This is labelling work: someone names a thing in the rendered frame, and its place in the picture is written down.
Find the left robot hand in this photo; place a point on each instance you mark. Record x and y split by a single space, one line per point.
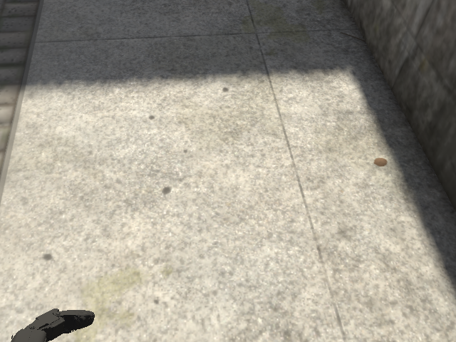
52 324

